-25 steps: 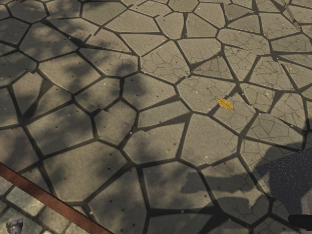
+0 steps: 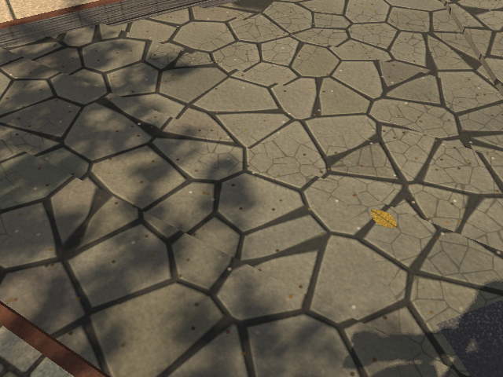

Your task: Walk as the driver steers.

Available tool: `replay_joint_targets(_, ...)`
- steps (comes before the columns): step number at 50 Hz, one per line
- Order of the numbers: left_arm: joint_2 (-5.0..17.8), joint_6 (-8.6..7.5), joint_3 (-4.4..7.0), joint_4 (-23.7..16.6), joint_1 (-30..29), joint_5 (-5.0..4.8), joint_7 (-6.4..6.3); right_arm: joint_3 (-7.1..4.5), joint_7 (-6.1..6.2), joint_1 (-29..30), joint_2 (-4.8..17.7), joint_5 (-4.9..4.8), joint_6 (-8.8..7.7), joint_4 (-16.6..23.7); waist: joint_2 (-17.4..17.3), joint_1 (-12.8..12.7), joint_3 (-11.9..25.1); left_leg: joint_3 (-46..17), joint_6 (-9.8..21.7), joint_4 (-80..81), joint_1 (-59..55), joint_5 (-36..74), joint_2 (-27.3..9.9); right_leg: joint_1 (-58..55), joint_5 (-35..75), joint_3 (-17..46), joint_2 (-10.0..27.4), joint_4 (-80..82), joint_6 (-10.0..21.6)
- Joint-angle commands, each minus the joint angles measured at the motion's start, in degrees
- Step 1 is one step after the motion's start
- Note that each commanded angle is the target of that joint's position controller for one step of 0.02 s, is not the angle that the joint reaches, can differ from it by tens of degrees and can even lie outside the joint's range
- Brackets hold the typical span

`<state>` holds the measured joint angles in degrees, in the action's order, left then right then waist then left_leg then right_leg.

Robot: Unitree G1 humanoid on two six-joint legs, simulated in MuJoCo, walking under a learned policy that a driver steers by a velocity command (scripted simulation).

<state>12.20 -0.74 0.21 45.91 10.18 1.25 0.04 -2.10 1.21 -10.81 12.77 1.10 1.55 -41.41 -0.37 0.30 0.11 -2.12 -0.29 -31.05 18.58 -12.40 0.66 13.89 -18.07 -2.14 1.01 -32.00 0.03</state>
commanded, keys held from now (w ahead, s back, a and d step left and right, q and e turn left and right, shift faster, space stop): shift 1.00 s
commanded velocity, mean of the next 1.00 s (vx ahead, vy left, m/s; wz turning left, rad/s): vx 0.00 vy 0.00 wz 0.02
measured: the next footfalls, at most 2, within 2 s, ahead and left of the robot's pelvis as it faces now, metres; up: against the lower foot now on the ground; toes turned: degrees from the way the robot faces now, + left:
left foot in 1.68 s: +0.18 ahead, +0.16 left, +0.00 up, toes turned +1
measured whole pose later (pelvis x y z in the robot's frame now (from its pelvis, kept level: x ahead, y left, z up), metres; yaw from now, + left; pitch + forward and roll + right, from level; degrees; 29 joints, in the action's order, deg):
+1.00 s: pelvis +0.02 -0.02 +0.01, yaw +0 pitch -1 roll +0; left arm 12.3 -0.6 0.5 59.3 14.7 0.2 -1.4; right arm -2.7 3.1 -8.9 12.3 -0.1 1.1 -63.7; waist 0.2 -0.4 -1.7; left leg -3.1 -2.1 -25.9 12.8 -12.2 -1.1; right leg 7.5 -17.1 -2.7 -0.8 -25.6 1.7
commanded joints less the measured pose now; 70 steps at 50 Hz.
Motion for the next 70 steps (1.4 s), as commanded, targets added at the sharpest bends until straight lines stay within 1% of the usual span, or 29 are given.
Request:
replay_joint_targets(1,7.09,-1.03,1.58,-3.24,-1.58,-0.3,-0.7,-1.88,0.28,2.42,5.49,-0.18,-1.22,3.04,2.86,-0.51,0.69,-3.28,2.11,2.95,-5.18,3.95,-2.15,5.03,-0.92,5.73,4.75,10.06,2.63)
replay_joint_targets(5,6.58,-1.0,1.39,-2.68,-1.07,-0.47,-0.74,-2.1,0.57,1.51,5.32,-0.3,-1.38,1.25,0.71,-0.8,1.91,-3.55,1.73,2.84,-6.28,7.71,-2.46,3.38,3.06,4.85,4.07,8.94,3.0)
replay_joint_targets(9,6.28,-1.08,1.26,-1.67,-0.74,-0.62,-0.45,-2.31,0.99,0.56,5.63,-0.47,-1.21,-0.6,-0.09,-0.71,2.4,-3.88,1.74,2.66,-7.86,10.83,-2.87,2.77,5.99,4.03,3.43,8.46,2.95)
replay_joint_targets(15,6.34,-1.07,1.29,0.57,-0.03,-0.81,-0.3,-2.53,1.55,0.19,6.04,-0.72,-0.82,-3.53,0.11,-0.6,2.08,-3.99,1.77,2.82,-9.48,13.36,-3.15,2.09,8.73,3.34,2.85,8.74,2.72)
replay_joint_targets(25,6.77,-0.82,1.54,4.9,1.48,-1.05,-0.72,-2.63,1.94,1.1,6.02,-0.98,-0.66,-9.59,0.58,-0.73,0.98,-3.33,1.5,4.31,-10.78,14.25,-3.02,0.37,10.71,3.09,2.42,10.28,2.67)
replay_joint_targets(34,6.87,-0.57,1.59,8.34,3.33,-1.1,-1.19,-2.36,2.04,1.97,5.94,-1.11,-0.72,-15.05,0.53,-0.82,-0.02,-2.47,1.16,5.78,-10.67,12.96,-2.72,-0.87,10.91,3.01,2.09,11.41,2.69)
replay_joint_targets(41,6.56,-0.38,1.48,10.38,5.0,-1.1,-1.44,-1.96,2.07,2.08,5.83,-1.16,-0.8,-18.38,0.52,-0.77,-0.8,-1.92,0.93,6.61,-10.13,11.68,-2.56,-1.3,10.5,2.97,1.82,11.99,2.68)
replay_joint_targets(53,5.59,-0.22,1.17,12.73,7.77,-1.09,-1.59,-1.18,2.11,1.33,5.36,-1.24,-0.88,-21.89,0.58,-0.64,-1.75,-1.32,0.65,7.4,-9.16,10.09,-2.44,-1.5,9.97,2.97,1.45,12.54,2.63)
replay_joint_targets(68,4.43,-0.16,0.96,14.24,10.62,-1.15,-1.68,-0.43,2.21,-0.46,4.64,-1.31,-0.93,-23.64,0.57,-0.59,-2.43,-0.91,0.44,7.74,-8.27,9.21,-2.37,-1.63,10.17,2.98,1.16,12.74,2.65)
replay_joint_targets(69,5.32,0.03,1.41,15.09,12.72,-1.45,-1.88,-0.36,2.24,-2.04,4.01,-1.56,-0.86,-24.35,1.93,-1.09,0.1,2.26,0.58,4.76,-7.97,-2.38,0.15,-3.29,-3.77,3.49,0.95,14.14,3.77)
replay_joint_targets(70,8.36,0.19,2.47,14.95,13.77,-2.33,-2.12,-0.67,2.09,-1.63,4.44,-2.09,-1.06,-23.88,5.28,-1.88,-1.67,5.22,0.83,-0.91,-2.66,-15.43,2.51,-3.22,-22.21,8.65,3.88,17.08,6.57)
Velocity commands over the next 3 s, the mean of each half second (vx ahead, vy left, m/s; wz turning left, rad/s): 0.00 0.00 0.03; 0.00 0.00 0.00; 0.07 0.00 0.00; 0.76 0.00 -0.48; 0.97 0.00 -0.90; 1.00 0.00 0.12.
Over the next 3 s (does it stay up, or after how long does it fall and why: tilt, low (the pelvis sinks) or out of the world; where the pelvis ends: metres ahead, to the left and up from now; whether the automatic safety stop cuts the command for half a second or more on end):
stays up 1.05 -0.45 -0.08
